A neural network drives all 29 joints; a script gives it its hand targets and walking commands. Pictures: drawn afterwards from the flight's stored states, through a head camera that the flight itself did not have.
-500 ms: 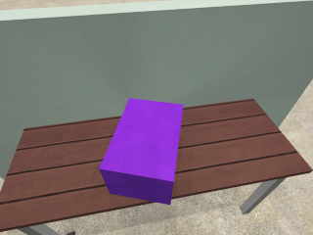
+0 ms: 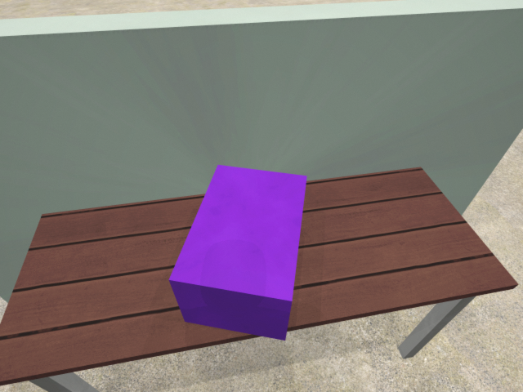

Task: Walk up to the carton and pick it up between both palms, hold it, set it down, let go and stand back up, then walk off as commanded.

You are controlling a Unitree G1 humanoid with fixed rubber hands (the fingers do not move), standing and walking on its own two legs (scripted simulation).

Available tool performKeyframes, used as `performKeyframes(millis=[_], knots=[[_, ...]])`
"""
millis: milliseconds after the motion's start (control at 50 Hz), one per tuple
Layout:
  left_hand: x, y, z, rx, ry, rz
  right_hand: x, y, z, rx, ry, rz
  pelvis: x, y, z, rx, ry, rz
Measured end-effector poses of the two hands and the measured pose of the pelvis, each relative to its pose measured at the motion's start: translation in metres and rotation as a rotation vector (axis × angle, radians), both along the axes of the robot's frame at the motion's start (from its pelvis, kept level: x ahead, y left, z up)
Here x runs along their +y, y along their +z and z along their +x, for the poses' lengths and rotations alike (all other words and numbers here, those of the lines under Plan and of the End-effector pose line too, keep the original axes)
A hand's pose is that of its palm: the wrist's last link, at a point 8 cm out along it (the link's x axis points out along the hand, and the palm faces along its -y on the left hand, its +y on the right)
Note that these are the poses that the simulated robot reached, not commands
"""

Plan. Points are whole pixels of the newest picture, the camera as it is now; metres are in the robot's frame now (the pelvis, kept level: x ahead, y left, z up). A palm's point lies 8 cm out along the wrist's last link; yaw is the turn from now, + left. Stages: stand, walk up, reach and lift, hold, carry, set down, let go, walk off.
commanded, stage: stand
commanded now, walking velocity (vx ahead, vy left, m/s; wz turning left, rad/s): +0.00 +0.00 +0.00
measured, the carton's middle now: (248, 245) +0.47 +0.05 -0.10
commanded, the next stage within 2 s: none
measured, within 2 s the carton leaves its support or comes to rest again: neither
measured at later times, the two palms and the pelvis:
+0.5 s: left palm out of the picture +0.08 +0.27 -0.11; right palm out of the picture +0.08 -0.29 -0.10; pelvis +0.00 +0.01 +0.01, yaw +0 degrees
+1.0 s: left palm out of the picture +0.09 +0.27 -0.11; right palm out of the picture +0.08 -0.29 -0.10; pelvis +0.00 +0.00 +0.01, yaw +0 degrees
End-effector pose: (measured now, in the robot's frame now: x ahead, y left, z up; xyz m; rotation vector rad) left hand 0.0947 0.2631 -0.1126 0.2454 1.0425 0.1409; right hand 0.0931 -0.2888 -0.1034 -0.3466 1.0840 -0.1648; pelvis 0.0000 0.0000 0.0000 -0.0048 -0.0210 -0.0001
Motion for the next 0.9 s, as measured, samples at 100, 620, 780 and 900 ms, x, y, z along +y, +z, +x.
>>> performKeyframes(millis=[100,620,780,900], knots=[[0.002,-0.001,-0.003,0.014,0.003,-0.003,0.001,0.002,-0.002,0.008,-0.004,-0.003,0.001,0.002,-0.001,0.000,-0.001,-0.003],[0.005,0.001,-0.011,0.069,0.018,-0.006,0.001,0.008,-0.007,0.045,-0.019,-0.006,0.004,0.011,0.001,-0.002,-0.001,-0.007],[0.004,0.002,-0.010,0.079,0.020,-0.004,-0.001,0.007,-0.008,0.057,-0.023,-0.004,0.002,0.012,0.003,0.002,-0.001,-0.004],[0.003,0.003,-0.009,0.078,0.020,-0.002,-0.002,0.007,-0.007,0.059,-0.024,-0.003,0.001,0.013,0.003,0.000,-0.001,-0.003]])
